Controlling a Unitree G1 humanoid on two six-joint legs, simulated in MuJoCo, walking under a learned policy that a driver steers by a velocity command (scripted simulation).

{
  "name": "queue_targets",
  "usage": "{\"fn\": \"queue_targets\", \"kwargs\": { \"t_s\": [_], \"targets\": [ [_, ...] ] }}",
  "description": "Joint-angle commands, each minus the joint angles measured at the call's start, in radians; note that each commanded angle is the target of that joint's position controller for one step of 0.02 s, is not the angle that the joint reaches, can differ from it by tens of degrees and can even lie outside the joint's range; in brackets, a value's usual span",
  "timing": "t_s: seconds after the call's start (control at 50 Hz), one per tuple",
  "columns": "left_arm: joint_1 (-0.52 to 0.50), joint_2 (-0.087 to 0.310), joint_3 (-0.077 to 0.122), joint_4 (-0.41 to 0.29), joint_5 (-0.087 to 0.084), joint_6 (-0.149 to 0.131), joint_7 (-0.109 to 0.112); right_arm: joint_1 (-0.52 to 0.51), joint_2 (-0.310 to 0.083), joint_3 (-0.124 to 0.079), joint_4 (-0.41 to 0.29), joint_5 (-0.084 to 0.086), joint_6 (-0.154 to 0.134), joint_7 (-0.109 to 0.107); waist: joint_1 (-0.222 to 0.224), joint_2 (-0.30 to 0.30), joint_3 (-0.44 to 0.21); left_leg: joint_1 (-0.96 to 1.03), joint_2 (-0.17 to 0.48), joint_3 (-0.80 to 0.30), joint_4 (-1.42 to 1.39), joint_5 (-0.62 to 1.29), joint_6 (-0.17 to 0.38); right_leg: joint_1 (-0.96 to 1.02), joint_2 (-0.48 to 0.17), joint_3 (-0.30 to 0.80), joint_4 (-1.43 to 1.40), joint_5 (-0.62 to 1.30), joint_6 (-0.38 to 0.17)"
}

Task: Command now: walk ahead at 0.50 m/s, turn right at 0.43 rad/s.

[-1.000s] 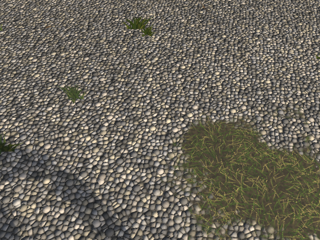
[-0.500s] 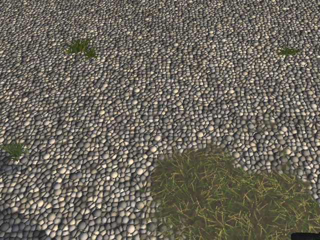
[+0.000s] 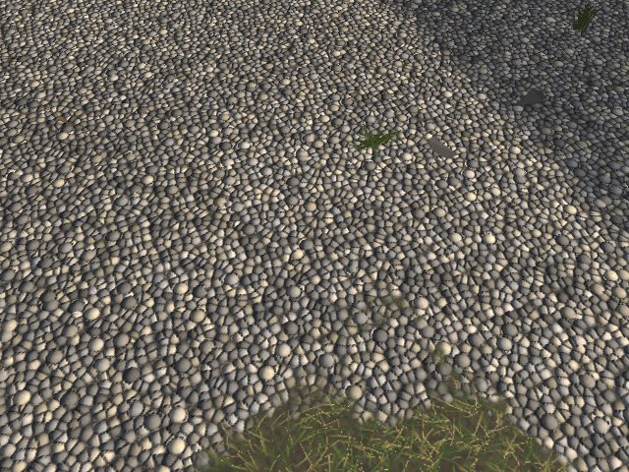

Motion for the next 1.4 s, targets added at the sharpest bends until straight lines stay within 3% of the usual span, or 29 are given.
{"fn": "queue_targets", "kwargs": {
  "t_s": [0.02,0.14,0.2,0.22,0.24,0.26,0.28,0.32,0.44,0.56,0.66,0.7,0.74,0.76,0.78,0.8,0.82,0.84,0.88,0.94,1.04,1.14,1.2,1.22,1.24,1.26,1.28,1.32,1.4],
  "targets": [
    [-0.067,0.002,-0.01,-0.077,0.003,-0.025,-0.015,-0.059,-0.16,-0.031,-0.054,0.008,-0.012,-0.001,0.011,0.106,0.013,0.001,0.248,-0.112,-0.145,0.279,0.153,0.013,-0.006,-0.009,-0.175,0.142,-0.007],
    [-0.202,0.018,-0.012,-0.129,0.001,-0.04,-0.044,0.031,-0.213,-0.041,0.014,0.041,0.02,0.002,-0.004,0.119,0.053,0.141,0.308,-0.084,-0.092,0.422,0.135,0.078,0.04,-0.084,-0.392,0.058,-0.063],
    [0.063,0.109,0.039,-0.056,0.013,-0.037,-0.034,0.018,-0.219,-0.035,0.026,0.044,0.035,-0.009,0.163,0.132,-0.123,0.085,0.253,0.004,0.258,0.808,0.077,0.517,0.128,-0.146,-0.491,0.087,-0.136],
    [0.234,0.18,0.064,-0.02,0.015,-0.028,-0.017,0.017,-0.173,-0.013,0.002,0.017,0.029,-0.012,0.231,0.052,-0.249,-0.149,0.212,0.019,0.545,0.525,0.036,0.837,-0.012,0.035,-0.44,0.141,-0.187],
    [0.243,0.271,0.072,-0.014,0.015,-0.028,-0.012,0.124,-0.047,0.03,-0.031,-0.001,0.009,0.001,0.137,-0.213,-0.381,-0.523,0.027,-0.035,0.898,-0.29,-0.023,1.11,-0.276,0.553,-0.54,-0.039,-0.355],
    [0.256,0.174,0.047,-0.025,0.018,-0.035,-0.014,0.057,-0.143,0.008,-0.008,0.031,-0.01,0.009,0.197,-0.101,-0.423,-0.61,0.041,-0.209,1.021,-0.367,-0.013,1.095,-0.305,0.646,-0.625,-0.098,-0.352],
    [0.206,0.14,0.033,-0.014,0.023,-0.044,-0.016,-0.036,-0.177,-0.005,-0.046,0.063,-0.017,0.014,0.194,-0.078,-0.261,-0.681,0.08,-0.204,1.038,-0.295,-0.003,0.975,-0.272,0.47,-0.64,-0.015,-0.308],
    [0.098,0.085,0.017,-0.003,0.023,-0.056,-0.019,-0.08,-0.154,-0.004,-0.047,0.039,-0.014,0.007,0.124,-0.016,-0.119,-0.626,0.148,-0.19,0.922,-0.147,-0.008,0.727,-0.192,0.254,-0.688,0.142,-0.26],
    [0.041,0.067,0.021,0.051,0.04,-0.103,-0.008,-0.063,-0.084,-0.002,-0.035,0.034,0.05,-0.002,0.054,-0.008,-0.011,-0.579,0.162,-0.241,0.77,0.059,-0.055,0.533,-0.162,0.013,-0.852,0.212,-0.241],
    [0.078,0.102,0.03,0.102,0.032,-0.098,0.011,-0.227,-0.049,0.012,-0.087,0.025,0.038,0.028,0.114,0.012,0.046,-0.57,0.129,-0.167,0.442,0.332,-0.037,0.59,-0.141,-0.166,-0.878,0.233,-0.185],
    [0.128,0.133,0.045,0.15,0.008,-0.062,0.019,-0.322,-0.06,0.012,-0.16,0.025,0.039,0.057,0.135,0.007,0.067,-0.619,0.102,-0.106,0.332,0.193,0.02,0.781,-0.197,-0.216,-0.778,0.389,-0.155],
    [0.109,0.163,0.053,0.148,0.005,-0.045,0.029,-0.275,-0.089,-0.004,-0.172,0.025,0.044,0.063,0.093,-0.029,0.008,-0.512,0.041,-0.043,0.334,0.085,0.059,0.815,-0.197,-0.245,-0.645,0.724,-0.129],
    [0.083,0.168,0.05,0.139,0.001,-0.028,0.039,-0.037,-0.167,-0.051,-0.123,0.03,0.049,0.052,-0.043,-0.023,-0.13,-0.175,-0.047,-0.01,0.278,0.087,0.12,0.729,-0.146,-0.288,-0.305,0.87,-0.08],
    [0.105,0.132,0.033,0.122,0.019,-0.035,0.043,0.115,-0.257,-0.086,-0.094,0.033,0.06,0.031,-0.099,0.091,-0.226,0.128,0.064,-0.219,0.251,0.111,0.181,0.49,-0.098,-0.291,0.003,0.56,-0.032],
    [0.213,-0.018,-0.014,0.075,0.047,-0.066,0.022,0.085,-0.345,-0.095,-0.106,0.038,0.052,0.027,0.032,0.33,-0.32,0.451,0.312,-0.803,0.149,-0.061,0.385,0.038,0.126,-0.171,0.343,-0.394,0.033],
    [0.098,0.068,-0.004,0.07,0.009,-0.106,0.006,0.115,-0.258,-0.071,-0.129,0.031,0.041,0.03,-0.055,0.203,-0.408,0.504,0.344,-0.953,0.018,-0.16,0.39,-0.072,0.12,0.035,0.427,-0.422,0.01],
    [0.006,0.109,0.006,0.04,-0.025,-0.126,-0.002,0.078,-0.209,-0.059,-0.126,0.023,0.031,0.029,-0.063,0.16,-0.263,0.409,0.319,-0.806,0.0,-0.099,0.339,-0.142,0.072,0.036,0.401,-0.329,-0.015],
    [-0.014,0.099,0.001,0.037,-0.012,-0.137,0.004,0.016,-0.185,-0.052,-0.136,0.027,0.027,0.027,-0.02,0.073,-0.178,0.262,0.277,-0.69,0.003,-0.005,0.304,-0.111,0.027,0.029,0.314,-0.244,-0.025],
    [-0.001,0.11,0.014,0.047,0.026,-0.126,0.012,-0.081,-0.132,-0.033,-0.169,0.012,0.027,0.019,0.055,0.073,-0.101,0.033,0.216,-0.548,-0.027,0.201,0.279,0.025,-0.019,0.03,0.188,-0.167,-0.011],
    [0.017,0.076,0.01,0.044,0.037,-0.094,0.012,-0.089,-0.148,-0.037,-0.178,0.015,0.025,0.005,0.084,0.081,-0.072,-0.1,0.181,-0.46,-0.064,0.335,0.283,0.081,-0.016,-0.001,0.062,-0.121,0.033],
    [-0.163,0.023,-0.015,-0.001,0.034,-0.092,0.006,-0.028,-0.181,-0.048,-0.157,0.028,0.037,-0.02,0.02,0.119,-0.032,-0.19,0.091,-0.36,-0.051,0.249,0.206,0.159,0.052,-0.028,-0.318,0.204,0.069],
    [-0.242,0.068,-0.001,-0.026,0.014,-0.11,-0.016,0.041,-0.172,-0.049,-0.132,0.035,0.053,-0.026,-0.004,0.144,-0.033,-0.085,0.137,-0.488,0.042,0.129,0.175,0.211,0.088,0.013,-0.48,0.211,0.043],
    [-0.128,0.103,0.021,0.002,0.013,-0.125,-0.015,0.01,-0.159,-0.048,-0.144,0.03,0.06,-0.027,0.069,0.179,-0.059,-0.055,0.135,-0.54,0.158,0.184,0.14,0.356,0.091,-0.003,-0.538,0.122,-0.012],
    [-0.031,0.136,0.035,0.019,0.032,-0.131,-0.009,0.0,-0.118,-0.033,-0.154,0.022,0.059,-0.025,0.119,0.16,-0.133,-0.078,0.077,-0.486,0.314,0.258,0.101,0.517,0.039,0.02,-0.546,0.156,-0.055],
    [0.099,0.194,0.046,0.026,0.054,-0.131,-0.002,0.02,-0.066,-0.013,-0.178,0.0,0.058,-0.028,0.154,0.029,-0.285,-0.195,-0.001,-0.391,0.6,0.072,0.052,0.767,-0.138,0.195,-0.509,0.271,-0.116],
    [0.134,0.246,0.059,0.063,0.063,-0.115,-0.012,0.181,-0.035,-0.003,-0.193,0.03,0.052,-0.03,0.069,-0.332,-0.365,-0.523,-0.123,-0.306,0.892,-0.414,-0.016,1.002,-0.332,0.638,-0.587,0.268,-0.295],
    [0.105,0.139,0.035,0.039,0.031,-0.111,-0.018,0.186,-0.139,-0.02,-0.152,0.032,0.055,-0.034,0.089,-0.183,-0.309,-0.597,-0.051,-0.356,1.005,-0.396,-0.037,0.956,-0.326,0.651,-0.603,0.208,-0.283],
    [0.017,0.062,0.005,0.027,0.037,-0.096,-0.018,0.017,-0.17,-0.032,-0.171,0.016,0.072,-0.038,0.105,-0.001,-0.161,-0.574,-0.006,-0.304,1.018,-0.288,-0.066,0.744,-0.238,0.343,-0.584,0.476,-0.236],
    [-0.046,0.037,-0.011,0.079,0.043,-0.091,-0.021,-0.003,-0.067,-0.012,-0.184,0.016,0.094,-0.033,0.041,-0.064,-0.11,-0.418,0.046,-0.236,0.734,-0.22,-0.085,0.535,-0.132,0.115,-0.64,0.706,-0.227]
  ]
}}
